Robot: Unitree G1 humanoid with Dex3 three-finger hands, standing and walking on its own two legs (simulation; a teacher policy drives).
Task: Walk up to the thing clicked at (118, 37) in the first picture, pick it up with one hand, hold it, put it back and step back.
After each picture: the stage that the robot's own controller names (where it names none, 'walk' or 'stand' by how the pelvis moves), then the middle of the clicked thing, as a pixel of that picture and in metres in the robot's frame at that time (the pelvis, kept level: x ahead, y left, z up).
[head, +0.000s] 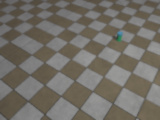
stand; (119, 36) +1.56 -0.45 -0.72
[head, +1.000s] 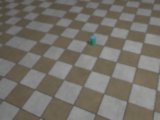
walk; (93, 41) +1.50 -0.01 -0.70
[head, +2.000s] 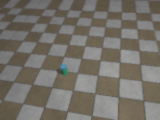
walk; (64, 69) +1.03 +0.28 -0.72
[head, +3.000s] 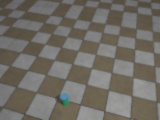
walk; (64, 99) +0.66 +0.21 -0.70
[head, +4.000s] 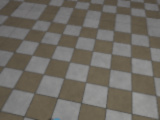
stand; out of the picture +0.43 +0.20 -0.70
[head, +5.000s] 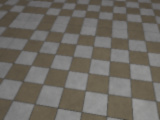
walk; out of the picture +0.39 +0.21 -0.72
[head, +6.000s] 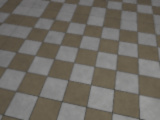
walk; out of the picture +0.35 +0.17 -0.70
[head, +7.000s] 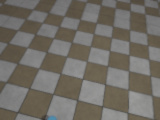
walk; out of the picture +0.38 +0.19 -0.69
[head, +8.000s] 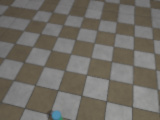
stand; (57, 117) +0.43 +0.20 -0.69
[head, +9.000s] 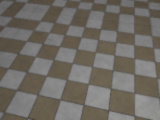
walk; out of the picture +0.41 +0.20 -0.72
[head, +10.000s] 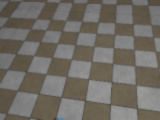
walk; out of the picture +0.40 +0.23 -0.71
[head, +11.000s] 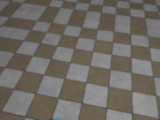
stand; out of the picture +0.43 +0.20 -0.70
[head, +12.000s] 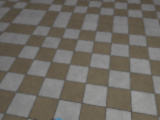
stand; out of the picture +0.46 +0.23 -0.72
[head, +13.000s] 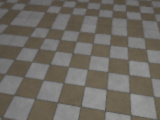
stand; out of the picture +0.44 +0.23 -0.73
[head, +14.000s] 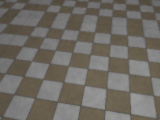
stand; out of the picture +0.44 +0.23 -0.73
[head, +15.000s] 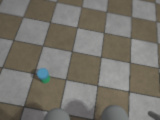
go down; (44, 76) +0.50 +0.22 -0.49
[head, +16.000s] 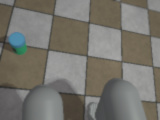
go down; (18, 44) +0.54 +0.24 -0.31
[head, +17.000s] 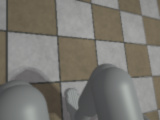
close in; out of the picture +0.53 +0.28 -0.25
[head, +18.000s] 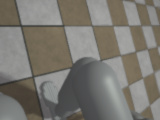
close in; out of the picture +0.51 +0.32 -0.24
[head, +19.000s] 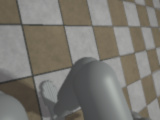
lift; out of the picture +0.50 +0.30 -0.25
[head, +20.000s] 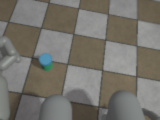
close; (46, 62) +0.53 +0.19 -0.38
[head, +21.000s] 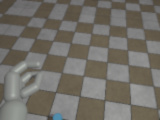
lift; out of the picture +0.46 +0.19 -0.65
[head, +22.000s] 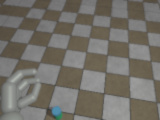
hold; (57, 113) +0.46 +0.20 -0.65
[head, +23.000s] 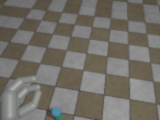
hold; (57, 114) +0.46 +0.20 -0.66
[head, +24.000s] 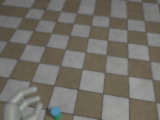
hold; (56, 113) +0.46 +0.20 -0.65
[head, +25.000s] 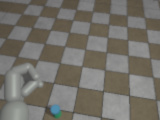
crouch; (56, 111) +0.46 +0.19 -0.64
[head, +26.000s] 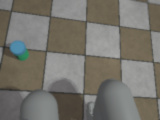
crouch; (20, 51) +0.54 +0.21 -0.35
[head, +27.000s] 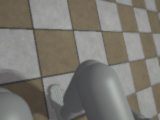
lower; out of the picture +0.51 +0.29 -0.26
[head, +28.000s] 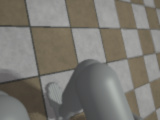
lower; out of the picture +0.51 +0.29 -0.26
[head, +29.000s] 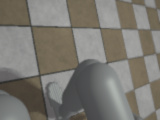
lower; out of the picture +0.51 +0.29 -0.26
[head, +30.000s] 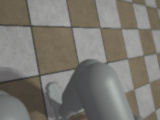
lower; out of the picture +0.51 +0.29 -0.26
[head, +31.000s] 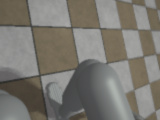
open; out of the picture +0.51 +0.29 -0.26
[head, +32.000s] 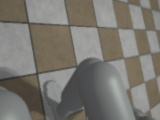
rise; out of the picture +0.51 +0.30 -0.25
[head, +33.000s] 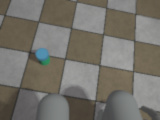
walk; (43, 57) +0.53 +0.20 -0.41
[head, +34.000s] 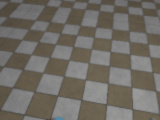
stand; out of the picture +0.45 +0.18 -0.66
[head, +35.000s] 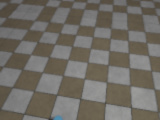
stand; out of the picture +0.46 +0.20 -0.67
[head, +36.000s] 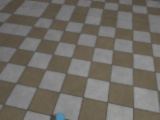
stand; out of the picture +0.46 +0.19 -0.68
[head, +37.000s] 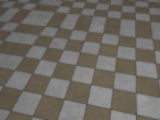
stand; out of the picture +0.46 +0.19 -0.72
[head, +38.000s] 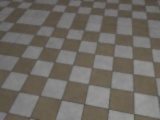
stand; out of the picture +0.44 +0.20 -0.73
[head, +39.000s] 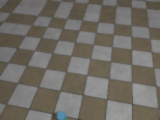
walk; (62, 118) +0.46 +0.20 -0.72
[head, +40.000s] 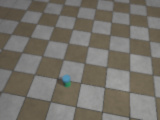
walk; (66, 81) +0.69 +0.14 -0.70
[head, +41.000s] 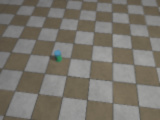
walk; (58, 56) +1.02 +0.29 -0.69
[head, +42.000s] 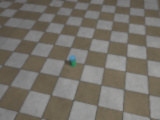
stand; (72, 61) +1.08 +0.16 -0.70
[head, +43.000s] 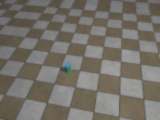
stand; (67, 67) +1.06 +0.18 -0.73
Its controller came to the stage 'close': yes
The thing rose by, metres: 0.01
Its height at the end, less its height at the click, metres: +0.00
